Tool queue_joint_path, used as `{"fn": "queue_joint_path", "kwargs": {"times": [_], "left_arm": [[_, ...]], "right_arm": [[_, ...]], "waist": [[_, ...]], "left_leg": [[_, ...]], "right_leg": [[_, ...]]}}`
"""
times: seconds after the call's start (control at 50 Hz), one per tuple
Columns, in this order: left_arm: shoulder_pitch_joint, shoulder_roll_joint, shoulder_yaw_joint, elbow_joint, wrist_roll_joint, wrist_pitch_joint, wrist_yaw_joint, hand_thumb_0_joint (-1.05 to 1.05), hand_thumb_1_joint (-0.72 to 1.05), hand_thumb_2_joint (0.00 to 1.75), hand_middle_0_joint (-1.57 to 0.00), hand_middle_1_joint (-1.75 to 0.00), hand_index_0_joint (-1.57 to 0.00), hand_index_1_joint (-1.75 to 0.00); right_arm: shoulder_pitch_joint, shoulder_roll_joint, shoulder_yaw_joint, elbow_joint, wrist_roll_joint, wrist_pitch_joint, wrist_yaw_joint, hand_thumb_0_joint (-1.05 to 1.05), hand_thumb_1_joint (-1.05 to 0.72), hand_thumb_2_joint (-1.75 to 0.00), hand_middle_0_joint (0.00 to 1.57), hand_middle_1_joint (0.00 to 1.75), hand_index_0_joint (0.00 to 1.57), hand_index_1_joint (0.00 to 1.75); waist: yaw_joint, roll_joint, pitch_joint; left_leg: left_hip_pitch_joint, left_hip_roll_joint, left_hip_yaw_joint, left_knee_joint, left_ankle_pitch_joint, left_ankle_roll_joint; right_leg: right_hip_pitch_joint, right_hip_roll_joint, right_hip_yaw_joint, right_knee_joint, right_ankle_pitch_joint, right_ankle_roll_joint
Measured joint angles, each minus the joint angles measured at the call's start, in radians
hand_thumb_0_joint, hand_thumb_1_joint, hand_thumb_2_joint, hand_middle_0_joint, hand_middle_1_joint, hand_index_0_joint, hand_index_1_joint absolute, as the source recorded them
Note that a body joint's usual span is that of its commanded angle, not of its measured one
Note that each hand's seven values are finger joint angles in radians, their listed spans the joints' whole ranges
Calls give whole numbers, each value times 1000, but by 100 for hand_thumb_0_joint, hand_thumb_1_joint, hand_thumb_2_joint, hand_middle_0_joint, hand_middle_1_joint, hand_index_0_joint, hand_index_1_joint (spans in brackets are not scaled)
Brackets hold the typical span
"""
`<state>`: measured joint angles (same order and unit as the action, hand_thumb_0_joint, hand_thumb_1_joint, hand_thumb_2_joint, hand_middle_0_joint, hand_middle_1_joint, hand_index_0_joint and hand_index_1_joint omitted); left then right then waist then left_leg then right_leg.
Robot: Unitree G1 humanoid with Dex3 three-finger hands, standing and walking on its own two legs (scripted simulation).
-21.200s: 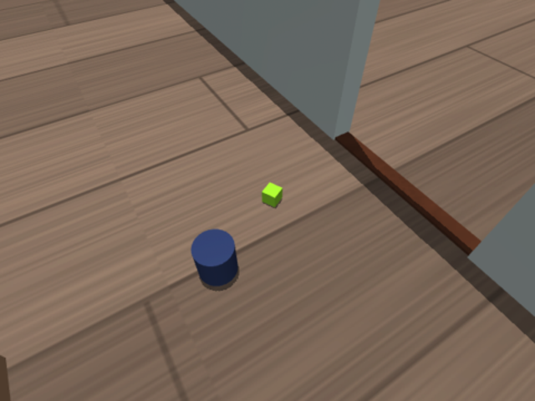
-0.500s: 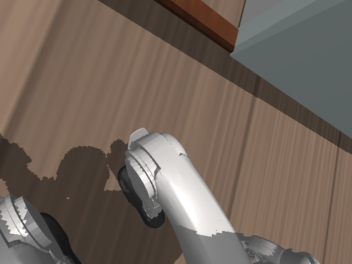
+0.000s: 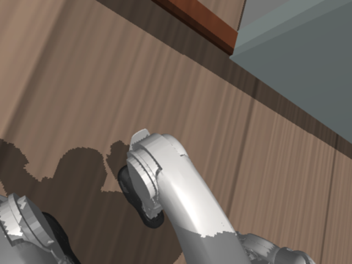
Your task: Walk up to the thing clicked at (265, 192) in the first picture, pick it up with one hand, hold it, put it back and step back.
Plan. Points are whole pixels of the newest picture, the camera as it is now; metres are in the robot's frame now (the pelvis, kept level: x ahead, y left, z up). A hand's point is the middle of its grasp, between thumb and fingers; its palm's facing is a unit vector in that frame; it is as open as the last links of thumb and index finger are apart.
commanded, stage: close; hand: left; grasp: from above
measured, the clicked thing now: out of the picture +0.45 +0.34 -0.29
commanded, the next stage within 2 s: settle in 1.04 s
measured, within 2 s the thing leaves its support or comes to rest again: leaves its support in 1.50 s
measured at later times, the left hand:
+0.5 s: hand out of the picture +0.44 +0.33 -0.25, palm faces +0.05 -0.46 -0.89, open 9.9 cm
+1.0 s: hand out of the picture +0.44 +0.33 -0.25, palm faces +0.04 -0.45 -0.89, open 9.8 cm
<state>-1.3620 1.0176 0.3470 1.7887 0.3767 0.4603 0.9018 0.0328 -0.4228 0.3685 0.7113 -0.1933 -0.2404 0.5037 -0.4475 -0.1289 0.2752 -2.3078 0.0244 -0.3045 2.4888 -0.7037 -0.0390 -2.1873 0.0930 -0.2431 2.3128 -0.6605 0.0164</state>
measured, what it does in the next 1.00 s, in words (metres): stands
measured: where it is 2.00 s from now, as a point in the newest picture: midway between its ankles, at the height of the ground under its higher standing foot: (108, 231)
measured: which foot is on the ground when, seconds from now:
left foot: down 0.00-1.00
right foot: down 0.00-1.00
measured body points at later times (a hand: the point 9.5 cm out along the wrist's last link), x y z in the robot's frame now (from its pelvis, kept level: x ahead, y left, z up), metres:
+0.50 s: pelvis +0.00 +0.00 +0.00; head +0.31 +0.10 +0.31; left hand +0.44 +0.35 -0.20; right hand +0.01 -0.26 -0.05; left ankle +0.07 +0.14 -0.29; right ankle +0.11 -0.10 -0.29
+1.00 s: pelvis +0.00 +0.00 +0.01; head +0.31 +0.10 +0.31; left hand +0.44 +0.35 -0.19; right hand +0.01 -0.25 -0.04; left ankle +0.07 +0.14 -0.29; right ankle +0.11 -0.10 -0.29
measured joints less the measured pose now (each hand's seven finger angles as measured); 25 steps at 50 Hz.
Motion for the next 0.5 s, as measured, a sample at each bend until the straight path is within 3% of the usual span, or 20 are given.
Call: {"fn": "queue_joint_path", "kwargs": {"times": [0.5], "left_arm": [[-1,14,-1,-11,14,6,-12,-1,6,50,-66,-37,-70,-43]], "right_arm": [[5,-7,0,2,-5,-3,-12,0,-91,-90,19,30,20,30]], "waist": [[-6,-1,1]], "left_leg": [[3,3,1,-17,5,0]], "right_leg": [[2,1,0,-18,7,-1]]}}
